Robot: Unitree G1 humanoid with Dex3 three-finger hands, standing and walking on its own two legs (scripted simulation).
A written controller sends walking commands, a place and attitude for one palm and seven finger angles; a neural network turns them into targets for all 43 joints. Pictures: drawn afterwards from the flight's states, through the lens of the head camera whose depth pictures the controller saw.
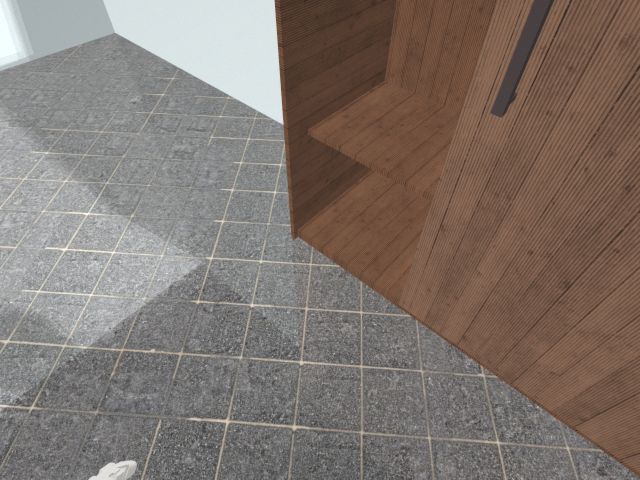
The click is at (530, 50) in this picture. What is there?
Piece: wardrobe's sliding door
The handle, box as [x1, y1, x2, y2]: [491, 0, 553, 117]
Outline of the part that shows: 553,0 534,0 494,102 491,113 501,117 505,113 508,105 514,99 517,93 515,93 514,91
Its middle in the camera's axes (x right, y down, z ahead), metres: +0.33 -0.31 +0.59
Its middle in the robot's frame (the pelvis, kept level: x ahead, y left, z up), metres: +0.70 -0.28 +0.23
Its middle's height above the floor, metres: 1.00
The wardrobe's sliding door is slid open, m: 0.51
